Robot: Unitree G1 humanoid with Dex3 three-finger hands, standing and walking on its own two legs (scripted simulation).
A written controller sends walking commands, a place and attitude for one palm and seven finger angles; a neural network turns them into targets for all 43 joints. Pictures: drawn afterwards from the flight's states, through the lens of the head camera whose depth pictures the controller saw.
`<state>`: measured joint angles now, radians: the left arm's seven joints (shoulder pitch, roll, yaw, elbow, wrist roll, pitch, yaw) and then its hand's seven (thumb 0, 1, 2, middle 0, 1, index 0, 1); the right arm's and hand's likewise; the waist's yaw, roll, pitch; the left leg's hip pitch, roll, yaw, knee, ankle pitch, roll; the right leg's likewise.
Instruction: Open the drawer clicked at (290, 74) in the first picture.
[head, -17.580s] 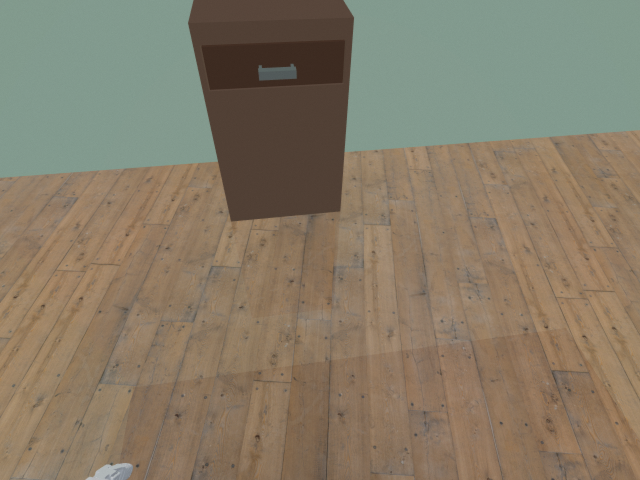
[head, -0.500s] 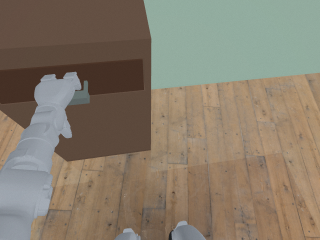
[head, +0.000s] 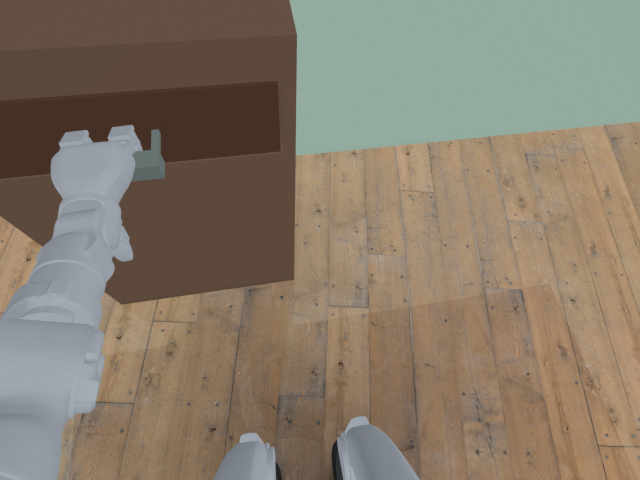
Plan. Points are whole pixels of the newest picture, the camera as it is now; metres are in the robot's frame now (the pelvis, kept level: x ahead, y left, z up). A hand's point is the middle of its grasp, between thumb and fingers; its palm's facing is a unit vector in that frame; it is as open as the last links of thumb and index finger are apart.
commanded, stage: lower the fingers behind the handle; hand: left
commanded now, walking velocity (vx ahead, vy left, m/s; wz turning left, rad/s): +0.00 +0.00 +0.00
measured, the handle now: (115, 154) +0.55 +0.24 +0.00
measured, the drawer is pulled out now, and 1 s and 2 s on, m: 0.00 0.00 0.07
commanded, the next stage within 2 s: close the thumb around the handle in 0.38 s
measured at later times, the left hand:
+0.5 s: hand (114, 195) +0.50 +0.24 -0.02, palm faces -0.09 -0.02 -1.00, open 13.8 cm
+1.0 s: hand (114, 195) +0.50 +0.24 -0.02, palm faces -0.07 -0.02 -1.00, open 7.0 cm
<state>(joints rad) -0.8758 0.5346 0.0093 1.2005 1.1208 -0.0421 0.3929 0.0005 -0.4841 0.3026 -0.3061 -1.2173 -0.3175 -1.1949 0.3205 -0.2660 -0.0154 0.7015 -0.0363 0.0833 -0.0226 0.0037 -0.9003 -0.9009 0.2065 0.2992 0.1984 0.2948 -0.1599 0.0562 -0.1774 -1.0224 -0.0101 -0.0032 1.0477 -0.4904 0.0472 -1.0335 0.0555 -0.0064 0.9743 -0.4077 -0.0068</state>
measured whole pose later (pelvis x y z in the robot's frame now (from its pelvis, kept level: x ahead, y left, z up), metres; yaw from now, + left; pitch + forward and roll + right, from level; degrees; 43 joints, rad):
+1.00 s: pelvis +0.00 +0.00 +0.00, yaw +0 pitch +28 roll -3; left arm -0.84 0.53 0.02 1.13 1.11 -0.05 0.42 0.00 0.48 0.72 -0.34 -1.29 -0.39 -1.30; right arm 0.34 -0.26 -0.02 0.72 -0.04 0.08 -0.01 0.00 -0.90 -0.90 0.21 0.30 0.20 0.29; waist -0.15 0.07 -0.18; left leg -1.04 -0.01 -0.01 1.07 -0.51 0.05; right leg -1.05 0.06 -0.01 0.99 -0.42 -0.01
